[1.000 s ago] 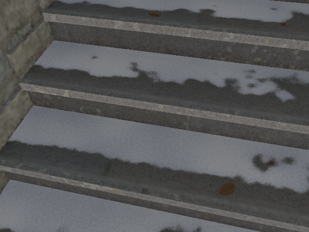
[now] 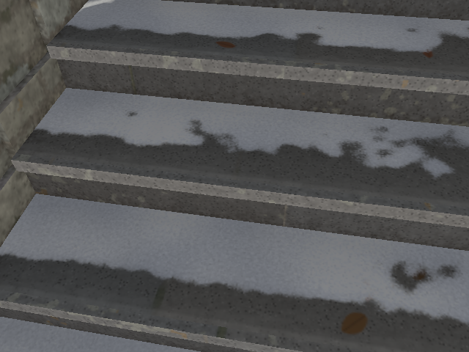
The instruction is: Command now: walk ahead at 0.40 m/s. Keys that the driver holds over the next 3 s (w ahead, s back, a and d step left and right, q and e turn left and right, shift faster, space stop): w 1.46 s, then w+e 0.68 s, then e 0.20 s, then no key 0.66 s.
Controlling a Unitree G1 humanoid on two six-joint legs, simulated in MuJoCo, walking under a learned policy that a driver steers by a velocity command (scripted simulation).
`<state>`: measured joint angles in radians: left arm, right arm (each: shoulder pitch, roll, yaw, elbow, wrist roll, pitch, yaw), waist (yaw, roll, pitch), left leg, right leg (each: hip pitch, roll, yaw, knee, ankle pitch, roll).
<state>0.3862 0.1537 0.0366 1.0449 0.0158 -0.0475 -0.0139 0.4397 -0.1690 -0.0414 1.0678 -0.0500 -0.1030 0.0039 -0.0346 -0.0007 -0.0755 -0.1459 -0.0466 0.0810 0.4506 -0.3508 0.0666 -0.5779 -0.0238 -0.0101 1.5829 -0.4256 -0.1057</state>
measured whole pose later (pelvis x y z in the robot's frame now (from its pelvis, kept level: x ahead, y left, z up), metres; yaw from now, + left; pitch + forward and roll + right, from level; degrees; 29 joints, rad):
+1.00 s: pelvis +0.58 +0.00 +0.29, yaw +0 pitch +4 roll +3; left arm 0.14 0.17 0.00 0.82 0.02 -0.06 -0.06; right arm 0.50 -0.18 -0.01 1.20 -0.09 -0.07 0.04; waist 0.01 -0.04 -0.08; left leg -0.36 -0.10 0.11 0.68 -0.40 0.10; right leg -1.18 0.03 0.20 2.10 -0.15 -0.22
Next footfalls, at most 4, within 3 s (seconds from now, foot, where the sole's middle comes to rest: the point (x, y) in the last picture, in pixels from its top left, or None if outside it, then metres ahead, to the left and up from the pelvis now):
0.26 right None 0.27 -0.12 -0.62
0.76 left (214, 288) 0.59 0.07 -0.46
1.22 right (278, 153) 0.88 -0.11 -0.30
1.68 left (189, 32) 1.24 0.12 -0.15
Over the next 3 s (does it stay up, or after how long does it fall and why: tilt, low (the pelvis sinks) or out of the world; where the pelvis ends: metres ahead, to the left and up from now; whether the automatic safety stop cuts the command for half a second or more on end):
stays up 1.52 -0.05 0.78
